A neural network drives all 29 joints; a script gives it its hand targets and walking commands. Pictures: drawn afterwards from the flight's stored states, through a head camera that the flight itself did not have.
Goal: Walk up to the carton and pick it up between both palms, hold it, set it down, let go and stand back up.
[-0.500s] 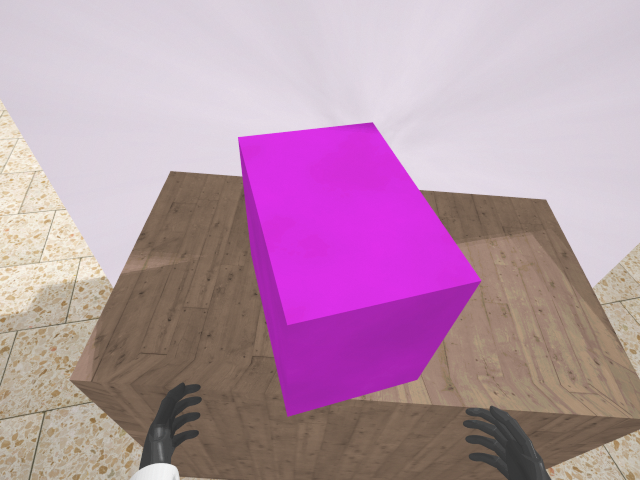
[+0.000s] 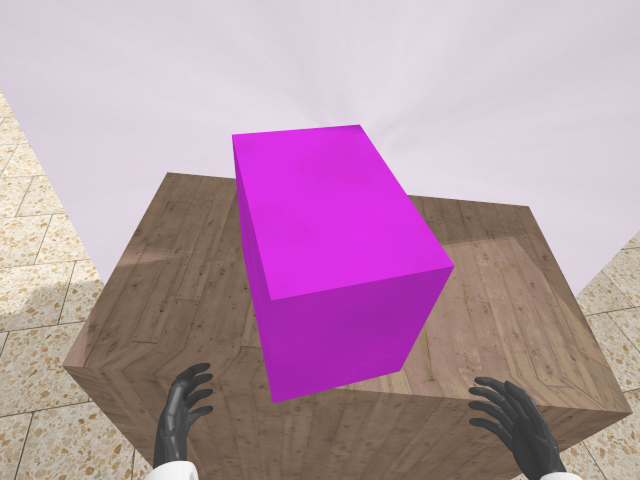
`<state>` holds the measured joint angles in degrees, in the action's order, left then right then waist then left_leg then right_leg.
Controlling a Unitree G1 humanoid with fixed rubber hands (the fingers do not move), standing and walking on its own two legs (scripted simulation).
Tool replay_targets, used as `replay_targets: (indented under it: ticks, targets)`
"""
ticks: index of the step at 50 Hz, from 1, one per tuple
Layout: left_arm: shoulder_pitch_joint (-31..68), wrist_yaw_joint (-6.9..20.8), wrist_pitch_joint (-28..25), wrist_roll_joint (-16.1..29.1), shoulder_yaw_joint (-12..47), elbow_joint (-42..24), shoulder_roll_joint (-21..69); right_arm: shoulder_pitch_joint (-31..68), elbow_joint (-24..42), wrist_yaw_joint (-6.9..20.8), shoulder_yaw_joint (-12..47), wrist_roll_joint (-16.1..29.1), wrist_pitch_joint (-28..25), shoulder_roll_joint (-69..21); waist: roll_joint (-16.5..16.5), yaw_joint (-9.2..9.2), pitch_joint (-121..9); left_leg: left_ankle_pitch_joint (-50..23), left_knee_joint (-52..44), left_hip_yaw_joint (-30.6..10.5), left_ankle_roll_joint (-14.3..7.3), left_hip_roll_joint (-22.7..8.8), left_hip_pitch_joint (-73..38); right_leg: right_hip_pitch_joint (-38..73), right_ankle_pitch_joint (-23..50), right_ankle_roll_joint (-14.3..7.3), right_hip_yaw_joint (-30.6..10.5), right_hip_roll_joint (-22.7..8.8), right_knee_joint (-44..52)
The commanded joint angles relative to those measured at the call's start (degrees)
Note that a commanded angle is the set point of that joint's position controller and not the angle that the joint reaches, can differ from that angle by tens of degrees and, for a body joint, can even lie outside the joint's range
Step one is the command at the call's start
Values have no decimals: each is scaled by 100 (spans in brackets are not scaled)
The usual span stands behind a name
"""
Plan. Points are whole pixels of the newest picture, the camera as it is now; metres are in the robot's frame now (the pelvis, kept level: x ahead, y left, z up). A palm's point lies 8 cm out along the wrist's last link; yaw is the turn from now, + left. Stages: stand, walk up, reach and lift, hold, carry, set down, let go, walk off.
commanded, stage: reach and lift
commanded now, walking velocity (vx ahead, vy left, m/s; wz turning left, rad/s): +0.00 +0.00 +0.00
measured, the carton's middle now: (318, 256) +0.40 +0.03 +0.04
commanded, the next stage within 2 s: none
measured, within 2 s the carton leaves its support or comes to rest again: neither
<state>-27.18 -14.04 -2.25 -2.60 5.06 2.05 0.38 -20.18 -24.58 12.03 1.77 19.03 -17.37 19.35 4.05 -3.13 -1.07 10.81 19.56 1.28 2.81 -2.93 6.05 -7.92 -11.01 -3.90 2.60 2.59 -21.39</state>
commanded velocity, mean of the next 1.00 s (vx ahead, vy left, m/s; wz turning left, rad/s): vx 0.00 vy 0.00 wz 0.00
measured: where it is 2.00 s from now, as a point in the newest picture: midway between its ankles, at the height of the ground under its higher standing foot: outside the picture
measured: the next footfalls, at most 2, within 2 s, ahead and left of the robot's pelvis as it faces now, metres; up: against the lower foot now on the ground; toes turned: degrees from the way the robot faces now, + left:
none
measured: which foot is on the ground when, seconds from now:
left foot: down 0.00-1.00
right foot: down 0.00-1.00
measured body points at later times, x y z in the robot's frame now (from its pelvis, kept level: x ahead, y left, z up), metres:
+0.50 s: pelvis +0.01 +0.01 +0.00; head +0.01 +0.02 +0.45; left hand +0.23 +0.18 +0.04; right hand +0.25 -0.23 +0.04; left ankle +0.00 +0.15 -0.75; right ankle +0.01 -0.07 -0.75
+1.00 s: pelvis -0.01 +0.00 +0.00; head +0.00 +0.01 +0.45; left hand +0.27 +0.19 +0.10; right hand +0.31 -0.22 +0.09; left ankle +0.00 +0.15 -0.75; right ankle +0.01 -0.07 -0.75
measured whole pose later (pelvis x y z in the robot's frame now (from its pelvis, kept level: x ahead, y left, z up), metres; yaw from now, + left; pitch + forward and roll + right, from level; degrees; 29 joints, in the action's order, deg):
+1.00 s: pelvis -0.01 +0.00 +0.00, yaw -4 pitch -1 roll +1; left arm 0.2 -15.1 37.6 4.8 -2.8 -19.8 -1.8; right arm 7.5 -7.5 2.6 1.4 24.4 13.2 24.4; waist 1.9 -3.8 2.1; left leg 8.7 16.2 3.7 2.6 -3.1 5.9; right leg -9.6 -8.0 -3.7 -1.7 3.7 -19.1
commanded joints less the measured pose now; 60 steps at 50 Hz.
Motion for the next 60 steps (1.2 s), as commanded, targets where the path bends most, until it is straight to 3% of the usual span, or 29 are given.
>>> replay_targets:
  ticks: [1, 9, 15, 21, 29, 35, 47, 53, 60]
  targets:
    - [871, -180, -348, 102, 229, -1370, -47, 613, 1391, -42, -561, 31, -144, 854, 134, 54, 198, 129, -182, 134, -295, 301, 705, -254, -1081, 66, -907, -449, 687]
    - [1648, -318, 387, 361, 280, -1627, -154, 1437, 1959, -182, -721, 33, 493, 1025, 217, 1, -95, 575, -277, 149, -357, 254, 708, -307, -1204, 48, -818, -371, 561]
    - [1797, -330, 1016, 372, 135, -1963, -63, 1682, 2004, -258, -717, 145, 896, 1250, 80, -70, -484, -145, -328, 81, -291, 176, 98, -193, -226, -30, -630, -141, 484]
    - [1567, -130, 1458, 173, -154, -2413, 2, 1639, 2077, -414, -517, 372, 1049, 1424, 86, -24, -735, -1880, -100, 38, -181, 254, -722, 176, 1651, -37, -632, 1, 525]
    - [1894, -41, 1778, 240, -226, -3118, -67, 2038, 2663, -577, -571, 446, 1284, 1469, 47, 96, -754, -1880, -167, -2, -233, 283, -682, 391, 2327, 17, -716, -76, 520]
    - [2325, -34, 2280, 347, -432, -3354, -199, 2535, 2920, -740, -568, 512, 1698, 1449, -36, 8, -816, -1625, -258, 26, -244, 260, -686, 362, 2023, 57, -775, -113, 563]
    - [4273, -129, 3875, 745, -859, -3279, -424, 4623, 2791, -955, -591, 561, 2887, 1608, 85, -142, -1132, -542, -423, 79, -331, 153, -441, 68, 394, 130, -868, -178, 645]
    - [5137, -121, 4413, 738, -1098, -3061, -510, 5469, 2165, -977, -556, 592, 3243, 1745, -11, -89, -1341, -500, -425, 44, -307, 167, -296, 160, 474, 157, -857, -167, 539]
    - [5543, 31, 4650, 640, -1307, -3095, -578, 6076, 1831, -1031, -441, 676, 3333, 1940, 7, 42, -1776, -1160, -265, 15, -240, 244, -455, 556, 1714, 285, -755, -95, 346]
